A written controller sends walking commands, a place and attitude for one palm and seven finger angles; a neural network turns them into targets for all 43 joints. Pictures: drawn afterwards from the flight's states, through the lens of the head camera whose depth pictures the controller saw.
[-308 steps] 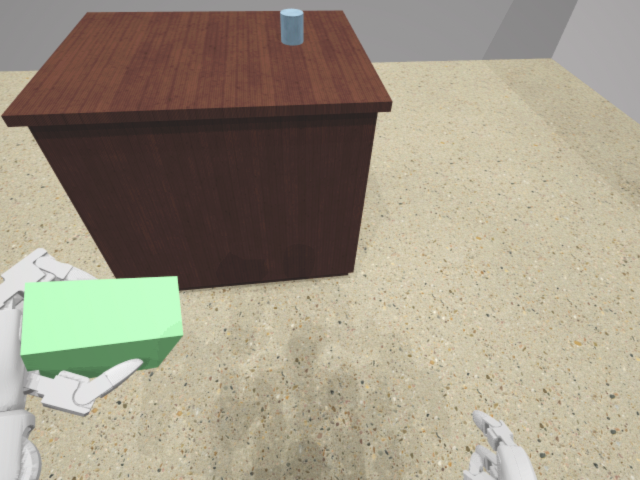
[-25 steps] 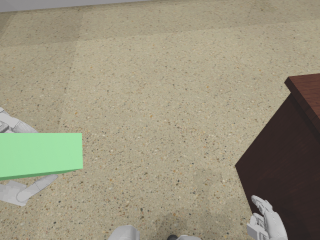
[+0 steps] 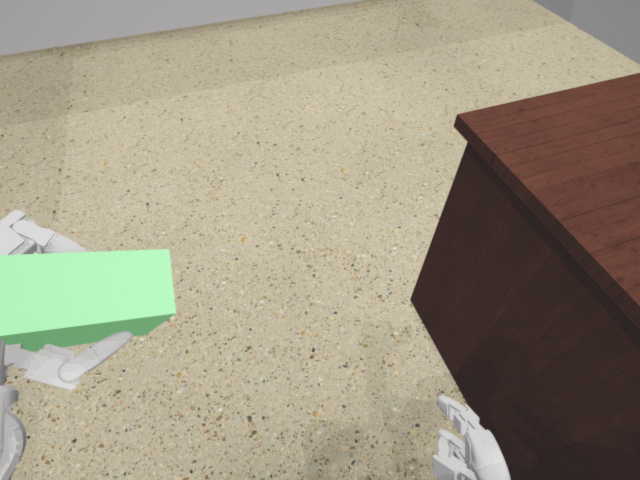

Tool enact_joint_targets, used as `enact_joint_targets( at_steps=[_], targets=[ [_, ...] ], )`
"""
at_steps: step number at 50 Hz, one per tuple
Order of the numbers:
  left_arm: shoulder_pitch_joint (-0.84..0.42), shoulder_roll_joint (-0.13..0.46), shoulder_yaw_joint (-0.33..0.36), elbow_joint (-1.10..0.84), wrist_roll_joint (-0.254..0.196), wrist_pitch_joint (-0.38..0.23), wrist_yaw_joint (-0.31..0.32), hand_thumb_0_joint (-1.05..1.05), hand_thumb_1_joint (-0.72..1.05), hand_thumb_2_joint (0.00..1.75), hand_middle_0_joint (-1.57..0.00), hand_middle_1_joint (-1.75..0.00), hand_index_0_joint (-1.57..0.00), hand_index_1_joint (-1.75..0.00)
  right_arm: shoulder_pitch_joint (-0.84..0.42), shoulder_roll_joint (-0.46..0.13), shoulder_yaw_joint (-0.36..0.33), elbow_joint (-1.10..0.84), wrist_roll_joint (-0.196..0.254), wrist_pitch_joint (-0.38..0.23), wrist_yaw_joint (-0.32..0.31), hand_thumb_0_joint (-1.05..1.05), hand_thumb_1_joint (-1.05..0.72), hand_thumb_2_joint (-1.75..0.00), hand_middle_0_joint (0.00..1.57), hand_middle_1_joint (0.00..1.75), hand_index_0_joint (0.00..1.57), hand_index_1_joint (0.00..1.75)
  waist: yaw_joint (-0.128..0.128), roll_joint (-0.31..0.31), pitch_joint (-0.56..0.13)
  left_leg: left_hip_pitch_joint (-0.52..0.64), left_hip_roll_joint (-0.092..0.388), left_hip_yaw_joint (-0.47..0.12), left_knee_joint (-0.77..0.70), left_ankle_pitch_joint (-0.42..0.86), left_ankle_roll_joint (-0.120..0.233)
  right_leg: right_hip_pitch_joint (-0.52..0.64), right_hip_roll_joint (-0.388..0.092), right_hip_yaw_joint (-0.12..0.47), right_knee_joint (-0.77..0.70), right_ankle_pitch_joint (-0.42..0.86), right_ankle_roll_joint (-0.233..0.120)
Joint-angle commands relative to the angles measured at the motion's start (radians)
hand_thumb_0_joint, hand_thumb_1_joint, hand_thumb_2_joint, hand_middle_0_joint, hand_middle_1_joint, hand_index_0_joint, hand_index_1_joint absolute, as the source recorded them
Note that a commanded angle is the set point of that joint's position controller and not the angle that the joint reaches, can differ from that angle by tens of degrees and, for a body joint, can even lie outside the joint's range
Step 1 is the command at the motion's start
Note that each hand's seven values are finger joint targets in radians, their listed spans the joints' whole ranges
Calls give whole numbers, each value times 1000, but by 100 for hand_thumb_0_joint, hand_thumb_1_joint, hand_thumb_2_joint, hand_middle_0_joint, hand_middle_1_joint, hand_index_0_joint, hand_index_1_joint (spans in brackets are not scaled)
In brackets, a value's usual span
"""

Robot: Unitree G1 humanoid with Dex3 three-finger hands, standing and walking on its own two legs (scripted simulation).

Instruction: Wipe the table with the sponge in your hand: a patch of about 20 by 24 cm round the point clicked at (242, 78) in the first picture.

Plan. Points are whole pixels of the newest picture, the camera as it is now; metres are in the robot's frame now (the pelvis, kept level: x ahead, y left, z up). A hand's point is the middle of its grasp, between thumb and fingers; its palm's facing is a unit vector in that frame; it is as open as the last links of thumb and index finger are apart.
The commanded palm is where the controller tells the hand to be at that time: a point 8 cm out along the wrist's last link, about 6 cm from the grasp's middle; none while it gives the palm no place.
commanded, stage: turn to face it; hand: left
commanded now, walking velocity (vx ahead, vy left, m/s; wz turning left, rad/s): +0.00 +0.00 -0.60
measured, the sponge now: (112, 301) +0.23 +0.23 +0.16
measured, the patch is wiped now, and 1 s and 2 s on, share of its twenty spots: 0.00 0.00 0.00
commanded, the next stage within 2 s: none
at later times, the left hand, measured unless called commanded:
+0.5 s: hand (189, 313) +0.22 +0.15 +0.17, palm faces +0.19 -0.86 -0.48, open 10.0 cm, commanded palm +0.18 +0.18 +0.18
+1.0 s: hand (425, 419) +0.16 -0.05 +0.18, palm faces -0.17 -0.80 -0.58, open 10.0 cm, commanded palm +0.13 +0.03 +0.18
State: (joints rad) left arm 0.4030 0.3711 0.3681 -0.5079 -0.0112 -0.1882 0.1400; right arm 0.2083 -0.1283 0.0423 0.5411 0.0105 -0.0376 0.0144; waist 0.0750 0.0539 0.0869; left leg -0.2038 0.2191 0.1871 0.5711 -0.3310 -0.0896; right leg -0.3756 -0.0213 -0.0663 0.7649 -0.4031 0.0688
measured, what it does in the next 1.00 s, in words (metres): walks backwards, turning right: right foot, then left foot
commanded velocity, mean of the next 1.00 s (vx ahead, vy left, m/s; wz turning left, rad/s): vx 0.00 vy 0.00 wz -0.60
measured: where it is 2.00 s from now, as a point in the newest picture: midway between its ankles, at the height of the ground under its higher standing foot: outside the picture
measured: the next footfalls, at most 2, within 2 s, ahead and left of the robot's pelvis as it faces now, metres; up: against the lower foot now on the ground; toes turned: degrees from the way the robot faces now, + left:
right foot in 0.06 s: +0.04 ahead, -0.15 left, +0.00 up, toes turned -7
left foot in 0.40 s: +0.04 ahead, +0.07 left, +0.00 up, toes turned -8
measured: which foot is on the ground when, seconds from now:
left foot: down 0.00-0.06, up 0.08-0.38, down 0.40-0.74, up 0.76-1.00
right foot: up 0.00-0.04, down 0.06-0.42, up 0.44-0.72, down 0.74-1.00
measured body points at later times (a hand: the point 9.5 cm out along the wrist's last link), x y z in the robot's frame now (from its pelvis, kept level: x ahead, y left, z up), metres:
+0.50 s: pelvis -0.05 -0.04 -0.01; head -0.02 -0.04 +0.44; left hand +0.20 +0.19 +0.20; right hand +0.05 -0.33 -0.08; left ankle +0.00 +0.08 -0.73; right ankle -0.04 -0.14 -0.69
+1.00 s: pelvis -0.16 -0.11 +0.00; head -0.12 -0.17 +0.45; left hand +0.16 +0.00 +0.21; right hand -0.17 -0.41 -0.11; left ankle -0.08 +0.02 -0.65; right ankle -0.15 -0.18 -0.73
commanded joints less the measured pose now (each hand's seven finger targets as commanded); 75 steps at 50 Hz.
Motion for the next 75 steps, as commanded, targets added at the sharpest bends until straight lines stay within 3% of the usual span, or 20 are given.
enact_joint_targets(
  at_steps=[1, 2, 4, 5, 8, 18, 19, 21, 22, 27, 34, 36, 38, 40, 45, 61, 66, 69, 72, 75],
  targets=[
    [-139, 149, 60, -173, -4, -50, 1, 0, 10, 130, -120, -160, -120, -160, -29, -218, -100, -131, 7, -61, -7, 0, -90, -90, 20, 30, 20, 30, -63, 150, -144, 23, 104, -10, 70, 443, 80, 186, 45, -98, -288, 197, -11],
    [-103, 175, 80, -182, 1, -52, 5, 0, 10, 130, -120, -160, -120, -160, -26, -204, -99, -135, 14, -58, -5, 0, -90, -90, 20, 30, 20, 30, -61, 49, -200, -17, 50, 12, 225, 362, 56, 269, -38, -7, -350, 379, -54],
    [-28, 294, 205, -235, -16, -79, 26, 0, 10, 130, -120, -160, -120, -160, -103, -163, -71, -167, 5, -51, -15, 0, -90, -90, 20, 30, 20, 30, -32, -319, -253, -417, -131, -83, 596, -357, -5, 464, -325, 422, -298, 1195, -229],
    [25, 262, 194, -251, -35, -66, 21, 0, 10, 130, -120, -160, -120, -160, -100, -167, -90, -155, 19, -34, -16, 0, -90, -90, 20, 30, 20, 30, -39, -318, -305, -409, -104, -197, 681, -298, -1, 460, -330, 427, -290, 1120, -228],
    [214, 274, 272, -377, -65, -93, 24, 0, 10, 130, -120, -160, -120, -160, -141, -134, -60, -161, 8, 9, -9, 0, -90, -90, 20, 30, 20, 30, -41, -129, -337, -447, -103, -206, 625, -206, -3, 483, -274, 352, -265, 915, -255],
    [191, 195, 224, -283, -53, -55, 30, 0, 10, 130, -120, -160, -120, -160, -75, -190, -96, -143, 9, 40, -25, 0, -90, -90, 20, 30, 20, 30, -75, -143, -278, 4, -150, -142, -32, 30, 23, 98, -160, 381, -295, 454, -186],
    [166, 194, 211, -276, -50, -56, 27, 0, 10, 130, -120, -160, -120, -160, -61, -201, -100, -141, 10, 37, -32, 0, -90, -90, 20, 30, 20, 30, -84, -104, -270, 104, -117, -153, -132, 81, 42, 10, -119, 353, -243, 329, -149],
    [125, 181, 184, -263, -30, -68, 18, 0, 10, 130, -120, -160, -120, -160, -78, -238, -115, -167, 0, 34, -47, 0, -90, -90, 20, 30, 20, 30, -61, 207, -188, 115, 211, -431, -263, 252, 200, -218, 62, 173, 149, -169, -47],
    [91, 196, 167, -256, -9, -79, 17, 0, 10, 130, -120, -160, -120, -160, -89, -217, -112, -166, 7, 23, -48, 0, -90, -90, 20, 30, 20, 30, -46, 231, -166, 40, 282, -435, -269, 290, 244, -213, 47, 104, 374, -177, -32],
    [-150, 125, 17, -342, 3, -68, 9, 0, 10, 130, -120, -160, -120, -160, -88, -213, -100, -150, 10, -14, -27, 0, -90, -90, 20, 30, 20, 30, -57, 209, -71, -84, 156, -100, -232, 265, 174, -139, -26, 25, 329, -25, 1],
    [-79, 175, 95, -233, -19, -65, 20, 0, 10, 130, -120, -160, -120, -160, -39, -212, -94, -153, -1, -70, -18, 0, -90, -90, 20, 30, 20, 30, -52, 225, -125, -84, 147, -41, -113, 134, 116, 118, 22, -96, -116, -22, 1],
    [-59, 193, 122, -227, -23, -64, 16, 0, 10, 130, -120, -160, -120, -160, -10, -193, -96, -144, 10, -72, -8, 0, -90, -90, 20, 30, 20, 30, -59, 53, -185, -78, 65, 8, 132, 97, 62, 206, -35, -11, -319, 196, -41],
    [7, 299, 228, -225, -37, -75, 34, 0, 10, 130, -120, -160, -120, -160, -94, -147, -65, -178, -2, -63, -18, 0, -90, -90, 20, 30, 20, 30, -26, -339, -220, -426, -141, -66, 549, -351, -2, 358, -316, 473, -369, 916, -220],
    [70, 262, 215, -237, -58, -54, 23, 0, 10, 130, -120, -160, -120, -160, -108, -157, -78, -172, 13, -40, -17, 0, -90, -90, 20, 30, 20, 30, -53, -291, -250, -447, -103, -226, 701, -197, -3, 348, -297, 464, -346, 843, -217],
    [160, 226, 236, -239, -66, -80, 37, 0, 10, 130, -120, -160, -120, -160, -131, -149, -72, -139, 3, 37, -25, 0, -90, -90, 20, 30, 20, 30, -66, -128, -290, -443, -122, -200, 638, -65, -21, 423, -223, 316, -330, 815, -223],
    [21, 206, 119, -237, -47, -51, 29, 0, 10, 130, -120, -160, -120, -160, -123, -209, -91, -170, -1, 84, -30, 0, -90, -90, 20, 30, 20, 30, -22, -138, -215, -158, -221, -183, 156, -162, 41, 154, -159, 573, -562, 138, -172],
    [-34, 205, 106, -244, -39, -65, 3, 0, 10, 130, -120, -160, -120, -160, -73, -203, -88, -166, -8, 94, -17, 0, -90, -90, 20, 30, 20, 30, -58, -87, -248, 144, -194, -142, -170, -101, 93, -23, -58, 504, -525, 34, -94],
    [-73, 211, 121, -288, -25, -77, -12, 0, 10, 130, -120, -160, -120, -160, -121, -205, -91, -199, -10, 60, -27, 0, -90, -90, 20, 30, 20, 30, -46, 187, -174, 142, 241, -436, -330, 52, 268, -264, 107, 185, 183, -29, -25],
    [-59, 213, 146, -294, -25, -67, -15, 0, 10, 130, -120, -160, -120, -160, -115, -180, -96, -188, 6, 34, -18, 0, -90, -90, 20, 30, 20, 30, -31, 167, -144, -78, 214, -198, -291, 98, 255, -181, 27, 129, 476, -17, -15],
    [-50, 111, 36, -249, -27, -48, -8, 0, 10, 130, -120, -160, -120, -160, -81, -196, -86, -162, 21, 5, -10, 0, -90, -90, 20, 30, 20, 30, -47, 168, -36, -26, 161, -79, -226, 307, 179, -155, -7, 37, 183, -37, -6]
  ],
)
